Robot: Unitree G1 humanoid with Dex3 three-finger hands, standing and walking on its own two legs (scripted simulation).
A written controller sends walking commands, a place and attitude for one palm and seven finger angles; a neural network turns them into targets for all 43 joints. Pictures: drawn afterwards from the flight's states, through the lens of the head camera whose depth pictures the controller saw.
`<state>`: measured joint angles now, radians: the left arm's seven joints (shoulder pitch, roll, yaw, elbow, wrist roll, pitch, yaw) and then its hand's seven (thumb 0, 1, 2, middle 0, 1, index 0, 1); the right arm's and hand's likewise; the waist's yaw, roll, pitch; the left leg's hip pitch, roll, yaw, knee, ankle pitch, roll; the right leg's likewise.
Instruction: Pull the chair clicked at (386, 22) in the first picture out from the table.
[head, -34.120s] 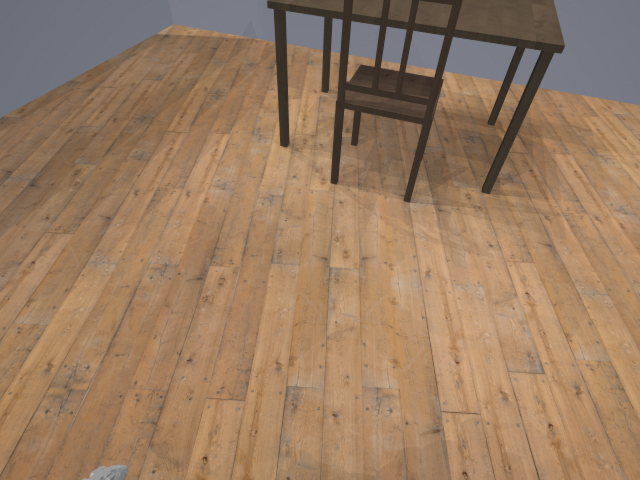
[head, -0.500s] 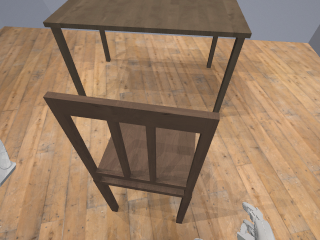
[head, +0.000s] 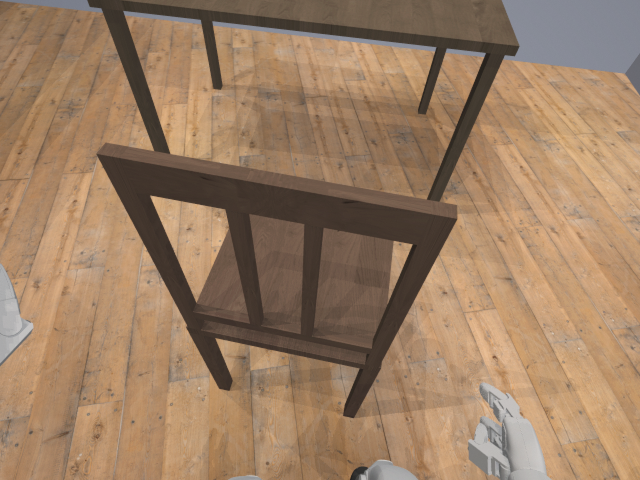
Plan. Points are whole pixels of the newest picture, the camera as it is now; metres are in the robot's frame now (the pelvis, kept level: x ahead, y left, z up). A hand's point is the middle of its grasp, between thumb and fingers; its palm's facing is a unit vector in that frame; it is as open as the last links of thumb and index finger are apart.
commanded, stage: step back with the hand held close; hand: left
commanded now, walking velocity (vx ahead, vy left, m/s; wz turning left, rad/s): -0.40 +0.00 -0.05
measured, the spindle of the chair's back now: (248, 275) +0.41 +0.13 -0.06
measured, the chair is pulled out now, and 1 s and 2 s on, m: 0.61 0.61 0.61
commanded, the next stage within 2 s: stop stepping back and stand still in 0.32 s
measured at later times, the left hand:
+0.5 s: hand out of the picture +0.10 +0.25 +0.16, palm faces +0.31 -0.81 -0.49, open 7.4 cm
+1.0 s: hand out of the picture +0.02 +0.30 +0.15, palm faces +0.41 -0.85 -0.34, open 7.4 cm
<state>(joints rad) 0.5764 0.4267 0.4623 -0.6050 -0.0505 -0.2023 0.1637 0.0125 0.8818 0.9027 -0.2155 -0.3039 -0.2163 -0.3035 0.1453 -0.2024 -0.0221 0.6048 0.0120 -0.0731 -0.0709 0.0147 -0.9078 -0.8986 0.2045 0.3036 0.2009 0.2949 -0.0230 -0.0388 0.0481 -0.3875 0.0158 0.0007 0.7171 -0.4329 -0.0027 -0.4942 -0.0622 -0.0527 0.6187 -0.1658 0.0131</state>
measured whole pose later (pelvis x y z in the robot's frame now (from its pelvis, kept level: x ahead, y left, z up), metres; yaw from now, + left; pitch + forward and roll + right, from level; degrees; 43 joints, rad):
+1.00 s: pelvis -0.20 +0.04 -0.02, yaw -5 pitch -4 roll -1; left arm 0.48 0.41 0.43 -0.53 -0.02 -0.17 0.17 0.02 0.88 0.90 -0.21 -0.30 -0.21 -0.30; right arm 0.22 -0.20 0.00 0.62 0.01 -0.05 -0.03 0.02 -0.91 -0.90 0.20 0.30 0.20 0.29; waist -0.01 -0.09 0.02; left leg -0.35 0.00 0.07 0.86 -0.49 0.06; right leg -0.44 -0.01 0.00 0.94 -0.45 -0.02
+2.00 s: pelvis -0.24 +0.04 +0.00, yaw -3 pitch +1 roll -1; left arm 0.24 0.15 0.00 0.79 0.01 0.04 0.00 -0.07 0.94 0.90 -0.20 -0.30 -0.21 -0.30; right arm 0.35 -0.15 -0.01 0.93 -0.03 0.03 -0.01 0.01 -0.91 -0.90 0.20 0.30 0.20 0.29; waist -0.04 -0.03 0.03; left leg -0.35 -0.06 -0.03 0.68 -0.35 0.05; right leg -0.40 0.03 -0.01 0.61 -0.24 -0.02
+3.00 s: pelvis -0.19 +0.03 +0.02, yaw -5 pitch -1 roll -1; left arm 0.32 0.13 -0.01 1.12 0.00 0.00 0.05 0.01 0.91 0.90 -0.20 -0.30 -0.20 -0.30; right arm 0.36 -0.10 0.01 1.14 -0.01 -0.02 -0.04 0.00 -0.91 -0.90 0.20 0.30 0.20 0.29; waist -0.02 0.01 0.01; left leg -0.10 -0.03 -0.02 0.41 -0.30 0.03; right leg -0.18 0.05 0.02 0.41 -0.21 -0.03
